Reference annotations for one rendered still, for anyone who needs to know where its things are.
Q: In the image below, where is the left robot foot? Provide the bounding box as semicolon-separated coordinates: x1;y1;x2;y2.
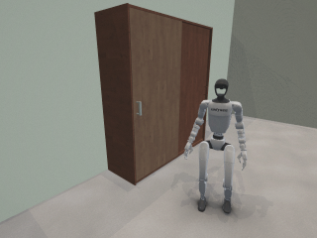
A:
223;196;231;214

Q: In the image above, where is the robot torso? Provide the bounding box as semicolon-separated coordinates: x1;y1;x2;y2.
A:
208;98;233;151

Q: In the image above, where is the left robot upper arm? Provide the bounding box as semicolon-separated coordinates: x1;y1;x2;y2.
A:
232;101;244;130

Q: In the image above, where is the robot right forearm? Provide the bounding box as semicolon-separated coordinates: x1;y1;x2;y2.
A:
187;118;200;144

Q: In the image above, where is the robot right hand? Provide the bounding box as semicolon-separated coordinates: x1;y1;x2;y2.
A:
183;142;193;159

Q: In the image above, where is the wardrobe door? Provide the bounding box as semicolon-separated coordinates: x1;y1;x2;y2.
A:
129;7;182;180
178;23;210;152

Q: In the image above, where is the right robot upper arm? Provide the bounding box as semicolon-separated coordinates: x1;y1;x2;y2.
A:
195;100;210;126

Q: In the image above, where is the robot left forearm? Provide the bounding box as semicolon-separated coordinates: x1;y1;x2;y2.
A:
237;122;247;151

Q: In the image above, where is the robot left hand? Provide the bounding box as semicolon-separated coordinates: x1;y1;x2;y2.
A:
237;151;248;170

